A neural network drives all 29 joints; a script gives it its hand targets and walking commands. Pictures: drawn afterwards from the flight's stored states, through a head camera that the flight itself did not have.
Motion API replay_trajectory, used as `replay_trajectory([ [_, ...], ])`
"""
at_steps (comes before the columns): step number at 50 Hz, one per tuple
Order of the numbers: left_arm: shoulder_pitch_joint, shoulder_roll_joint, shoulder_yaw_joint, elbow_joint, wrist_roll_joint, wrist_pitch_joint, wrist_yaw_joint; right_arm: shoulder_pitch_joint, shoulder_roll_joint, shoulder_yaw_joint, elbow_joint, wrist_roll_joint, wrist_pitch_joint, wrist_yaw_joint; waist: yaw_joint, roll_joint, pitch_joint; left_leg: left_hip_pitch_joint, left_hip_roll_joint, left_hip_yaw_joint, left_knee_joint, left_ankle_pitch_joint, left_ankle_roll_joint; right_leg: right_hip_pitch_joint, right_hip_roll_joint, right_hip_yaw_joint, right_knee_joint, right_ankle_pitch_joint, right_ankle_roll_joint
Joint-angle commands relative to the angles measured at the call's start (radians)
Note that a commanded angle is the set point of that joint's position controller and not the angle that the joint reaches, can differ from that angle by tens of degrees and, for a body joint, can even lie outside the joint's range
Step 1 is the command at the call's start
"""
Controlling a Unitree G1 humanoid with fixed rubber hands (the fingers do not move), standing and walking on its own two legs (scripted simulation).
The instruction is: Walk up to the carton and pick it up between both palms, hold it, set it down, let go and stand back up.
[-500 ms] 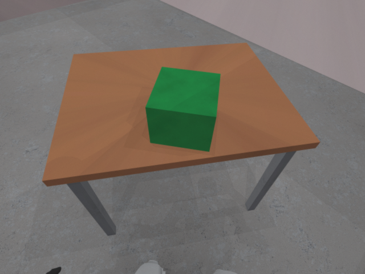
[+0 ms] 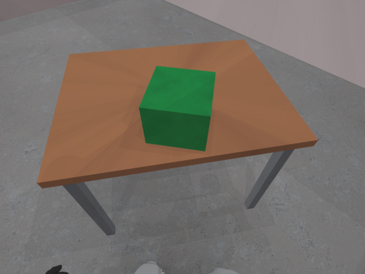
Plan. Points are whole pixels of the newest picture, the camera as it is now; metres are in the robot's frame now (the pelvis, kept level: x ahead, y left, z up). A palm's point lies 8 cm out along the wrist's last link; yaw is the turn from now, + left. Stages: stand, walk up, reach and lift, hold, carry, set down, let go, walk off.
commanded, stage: walk up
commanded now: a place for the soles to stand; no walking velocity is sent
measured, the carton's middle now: (180, 107) +0.59 +0.02 -0.01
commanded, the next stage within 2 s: none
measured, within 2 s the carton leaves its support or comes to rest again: neither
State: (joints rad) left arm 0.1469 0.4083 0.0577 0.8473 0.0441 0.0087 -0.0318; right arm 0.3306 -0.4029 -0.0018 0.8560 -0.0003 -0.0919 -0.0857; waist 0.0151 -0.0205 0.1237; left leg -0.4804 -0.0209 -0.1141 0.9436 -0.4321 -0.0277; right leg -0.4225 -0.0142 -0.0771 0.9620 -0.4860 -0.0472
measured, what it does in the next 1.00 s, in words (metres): stands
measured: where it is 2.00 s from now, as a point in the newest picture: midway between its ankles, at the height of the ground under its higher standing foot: outside the picture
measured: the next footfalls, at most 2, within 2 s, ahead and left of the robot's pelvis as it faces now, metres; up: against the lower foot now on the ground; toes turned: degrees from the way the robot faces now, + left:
none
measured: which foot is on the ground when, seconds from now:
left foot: down 0.00-1.00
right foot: down 0.00-1.00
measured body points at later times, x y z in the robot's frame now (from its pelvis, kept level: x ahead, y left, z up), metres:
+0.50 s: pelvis -0.01 +0.00 +0.00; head +0.02 +0.00 +0.45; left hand +0.09 +0.32 -0.10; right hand +0.05 -0.32 -0.11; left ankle +0.04 +0.16 -0.67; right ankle +0.01 -0.09 -0.68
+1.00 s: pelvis -0.03 +0.00 +0.00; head -0.01 +0.01 +0.45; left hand +0.07 +0.33 -0.11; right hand +0.04 -0.32 -0.11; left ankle +0.03 +0.15 -0.68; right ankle +0.02 -0.09 -0.68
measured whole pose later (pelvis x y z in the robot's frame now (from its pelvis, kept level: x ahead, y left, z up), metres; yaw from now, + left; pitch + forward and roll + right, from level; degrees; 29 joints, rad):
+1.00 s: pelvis -0.03 +0.00 +0.00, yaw +1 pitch -5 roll +0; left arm 0.14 0.41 0.06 0.86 0.04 0.02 -0.03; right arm 0.32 -0.40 0.00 0.86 0.00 -0.07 -0.07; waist 0.04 -0.02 0.14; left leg -0.47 -0.03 -0.11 1.01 -0.50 -0.03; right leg -0.43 -0.02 -0.08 0.97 -0.46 -0.05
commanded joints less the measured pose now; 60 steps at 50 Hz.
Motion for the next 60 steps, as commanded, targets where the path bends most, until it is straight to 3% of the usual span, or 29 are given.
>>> replay_trajectory([
  [1, 0.059, 0.32, 0.121, -0.051, -0.019, -0.04, 0.011, -0.102, -0.275, -0.08, -0.058, -0.013, 0.004, -0.021, 0.066, -0.116, -0.067, -0.352, -0.02, 0.057, 0.149, -0.198, 0.066, 0.308, -0.4, 0.573, -0.564, 0.172, -0.151],
  [6, 0.018, 0.256, 0.091, -0.088, -0.031, -0.035, 0.026, 0.0, -0.27, -0.083, -0.034, -0.007, -0.016, -0.006, 0.028, -0.126, -0.139, -0.186, 0.027, 0.118, 0.074, -0.131, 0.089, 0.315, -0.339, 0.341, -0.347, 0.685, -0.179],
  [8, -0.076, 0.259, 0.08, -0.114, -0.033, -0.025, 0.017, 0.09, -0.253, -0.084, -0.005, -0.003, -0.026, -0.002, -0.039, -0.045, -0.146, 0.062, 0.022, 0.127, -0.146, 0.152, 0.099, 0.122, -0.27, 0.235, -0.244, 0.555, -0.15],
  [9, -0.11, 0.225, 0.074, -0.117, -0.035, -0.017, 0.015, 0.127, -0.282, -0.095, -0.002, -0.013, -0.037, -0.008, -0.064, -0.009, -0.136, 0.172, 0.044, 0.001, -0.277, 0.304, 0.127, 0.016, -0.179, 0.156, -0.097, 0.502, -0.076],
  [10, -0.116, 0.197, 0.074, -0.13, -0.042, -0.02, 0.014, 0.177, -0.358, -0.119, -0.007, -0.025, -0.04, -0.012, -0.068, 0.22, -0.17, 0.257, 0.162, -0.306, -0.33, 0.487, 0.202, -0.101, -0.065, 0.068, 0.129, 0.367, -0.011],
  [11, -0.124, 0.175, 0.068, -0.139, -0.042, -0.002, 0.017, 0.155, -0.38, -0.11, -0.012, -0.025, -0.035, -0.008, -0.065, 0.222, -0.144, 0.284, 0.295, -0.617, -0.409, 0.561, 0.313, -0.207, 0.007, 0.125, 0.142, -0.153, 0.024],
  [12, -0.131, 0.197, 0.078, -0.145, -0.039, 0.008, 0.017, 0.126, -0.391, -0.108, -0.019, -0.017, -0.033, -0.017, -0.057, 0.137, -0.145, 0.263, 0.322, -0.715, -0.442, 0.363, 0.361, -0.194, -0.006, 0.183, 0.145, -0.253, 0.027],
  [17, 0.044, 0.199, 0.097, -0.056, -0.035, -0.001, 0.007, -0.13, -0.334, -0.078, -0.056, -0.014, -0.003, -0.02, 0.068, 0.117, -0.093, -0.14, 0.224, -0.48, -0.358, 0.218, 0.264, 0.171, -0.014, 0.178, -0.115, 0.008, 0.001],
  [18, 0.063, 0.218, 0.102, -0.059, -0.019, -0.009, 0.011, -0.139, -0.295, -0.069, -0.063, -0.022, 0.0, -0.017, 0.082, 0.048, -0.071, -0.244, 0.161, -0.358, -0.276, 0.147, 0.209, 0.229, -0.07, 0.264, -0.281, -0.056, -0.022],
  [19, 0.109, 0.284, 0.115, -0.043, -0.004, -0.019, 0.011, -0.137, -0.259, -0.063, -0.068, -0.011, 0.002, -0.012, 0.105, -0.141, -0.067, -0.358, 0.021, -0.146, -0.008, 0.039, 0.134, 0.315, -0.206, 0.466, -0.532, -0.185, -0.047],
  [20, 0.068, 0.318, 0.125, -0.06, -0.014, -0.029, 0.013, -0.128, -0.243, -0.064, -0.064, -0.002, 0.011, -0.018, 0.08, -0.157, -0.028, -0.374, -0.063, 0.066, 0.133, -0.14, 0.086, 0.271, -0.37, 0.588, -0.659, -0.097, -0.087],
  [21, 0.041, 0.327, 0.125, -0.056, -0.026, -0.028, 0.014, -0.131, -0.281, -0.075, -0.05, -0.009, 0.018, -0.018, 0.072, -0.082, -0.047, -0.29, -0.014, 0.029, 0.2, -0.154, 0.058, 0.228, -0.4, 0.572, -0.628, -0.044, -0.129],
  [27, -0.063, 0.274, 0.092, -0.094, -0.027, -0.02, 0.014, 0.016, -0.271, -0.09, -0.023, -0.004, 0.003, 0.003, 0.013, -0.125, -0.104, -0.081, 0.029, 0.138, 0.091, -0.116, 0.07, 0.152, -0.34, 0.36, -0.438, 0.253, -0.206],
  [29, -0.134, 0.239, 0.076, -0.121, -0.034, -0.009, 0.009, 0.124, -0.254, -0.088, 0.007, -0.007, -0.016, 0.005, -0.052, -0.118, -0.138, 0.127, 0.014, 0.132, -0.191, 0.114, 0.096, 0.044, -0.259, 0.247, -0.284, 0.294, -0.135],
  [30, -0.141, 0.205, 0.069, -0.113, -0.036, -0.001, 0.008, 0.134, -0.283, -0.1, 0.017, -0.022, -0.022, -0.002, -0.064, -0.075, -0.084, 0.194, 0.024, 0.016, -0.302, 0.17, 0.107, -0.058, -0.182, 0.185, -0.142, 0.266, -0.089],
  [31, -0.111, 0.165, 0.067, -0.127, -0.039, 0.006, 0.005, 0.128, -0.379, -0.113, 0.0, -0.04, -0.03, -0.003, -0.043, 0.182, -0.108, 0.211, 0.216, -0.43, -0.417, 0.289, 0.191, -0.164, -0.027, 0.074, 0.113, 0.125, -0.002],
  [32, -0.135, 0.173, 0.072, -0.135, -0.039, 0.017, 0.016, 0.111, -0.398, -0.114, -0.01, -0.026, -0.025, -0.005, -0.053, 0.234, -0.104, 0.208, 0.313, -0.676, -0.485, 0.34, 0.322, -0.205, 0.023, 0.137, 0.137, -0.206, 0.024],
  [33, -0.09, 0.208, 0.075, -0.122, -0.041, 0.022, 0.017, 0.069, -0.401, -0.111, -0.032, -0.02, -0.025, -0.006, -0.022, 0.183, -0.125, 0.208, 0.311, -0.719, -0.481, 0.229, 0.337, -0.174, 0.001, 0.198, 0.156, -0.232, 0.02],
  [38, 0.033, 0.218, 0.099, -0.055, -0.025, 0.007, 0.0, -0.132, -0.333, -0.085, -0.056, -0.036, 0.003, -0.009, 0.052, 0.127, -0.05, -0.218, 0.198, -0.46, -0.441, -0.059, 0.241, 0.183, -0.002, 0.135, -0.082, 0.002, -0.013],
  [39, 0.044, 0.243, 0.111, -0.068, -0.014, 0.001, 0.0, -0.116, -0.317, -0.079, -0.064, -0.031, 0.008, -0.007, 0.062, 0.049, -0.029, -0.285, 0.137, -0.366, -0.354, -0.104, 0.199, 0.21, -0.048, 0.232, -0.239, -0.104, -0.035],
  [41, 0.074, 0.315, 0.132, -0.043, -0.009, -0.013, 0.005, -0.132, -0.245, -0.074, -0.071, -0.007, 0.016, -0.011, 0.097, -0.206, -0.03, -0.367, -0.085, 0.042, 0.099, -0.128, 0.084, 0.224, -0.323, 0.58, -0.678, -0.345, -0.079],
  [43, -0.012, 0.31, 0.124, -0.062, -0.022, -0.019, 0.01, -0.089, -0.289, -0.094, -0.046, -0.023, 0.025, -0.011, 0.056, -0.05, -0.032, -0.284, -0.011, 0.039, 0.225, -0.125, 0.057, 0.171, -0.375, 0.595, -0.666, -0.288, -0.128],
  [46, -0.052, 0.303, 0.114, -0.079, -0.019, -0.016, 0.015, -0.003, -0.297, -0.104, -0.014, -0.014, 0.022, 0.004, 0.026, -0.137, -0.037, -0.177, 0.023, 0.092, 0.218, -0.126, 0.068, 0.107, -0.334, 0.466, -0.592, -0.201, -0.151],
  [49, -0.087, 0.264, 0.09, -0.1, -0.025, -0.013, 0.004, 0.058, -0.28, -0.098, -0.008, -0.01, 0.007, 0.011, -0.002, -0.109, -0.057, -0.041, 0.023, 0.143, 0.085, -0.069, 0.073, 0.04, -0.328, 0.362, -0.496, 0.014, -0.193],
  [51, -0.139, 0.24, 0.083, -0.111, -0.028, -0.004, 0.0, 0.179, -0.263, -0.099, 0.033, -0.021, -0.015, 0.012, -0.065, -0.039, -0.102, 0.192, 0.009, 0.103, -0.205, 0.065, 0.106, -0.071, -0.222, 0.233, -0.287, 0.016, -0.112],
  [52, -0.137, 0.197, 0.076, -0.114, -0.024, 0.003, -0.001, 0.201, -0.281, -0.101, 0.043, -0.034, -0.023, 0.005, -0.077, 0.06, -0.073, 0.195, 0.064, -0.104, -0.362, 0.036, 0.134, -0.104, -0.147, 0.163, -0.076, 0.057, -0.075],
  [53, -0.118, 0.151, 0.065, -0.133, -0.032, 0.009, 0.0, 0.139, -0.376, -0.113, 0.001, -0.038, -0.03, 0.002, -0.041, 0.287, -0.081, 0.198, 0.239, -0.541, -0.487, 0.09, 0.216, -0.205, -0.009, 0.099, 0.071, -0.06, 0.0],
  [54, -0.132, 0.195, 0.083, -0.123, -0.037, 0.015, 0.01, 0.116, -0.398, -0.12, -0.015, -0.028, -0.027, -0.003, -0.044, 0.192, -0.085, 0.212, 0.293, -0.714, -0.524, 0.099, 0.286, -0.207, 0.015, 0.156, 0.098, -0.23, 0.016],
  [60, -0.011, 0.209, 0.1, -0.064, -0.02, 0.002, 0.001, -0.059, -0.344, -0.101, -0.036, -0.035, -0.002, -0.007, 0.025, 0.134, -0.061, -0.041, 0.216, -0.506, -0.445, -0.012, 0.241, 0.066, -0.002, 0.13, -0.097, -0.012, -0.01],
])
